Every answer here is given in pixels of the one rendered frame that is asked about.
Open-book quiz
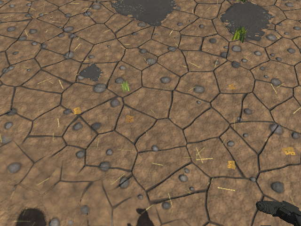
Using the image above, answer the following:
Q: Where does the robot right hand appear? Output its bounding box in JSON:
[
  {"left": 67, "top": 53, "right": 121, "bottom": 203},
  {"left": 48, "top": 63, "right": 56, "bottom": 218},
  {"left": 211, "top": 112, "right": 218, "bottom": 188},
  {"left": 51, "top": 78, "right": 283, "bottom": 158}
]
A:
[{"left": 256, "top": 201, "right": 301, "bottom": 226}]

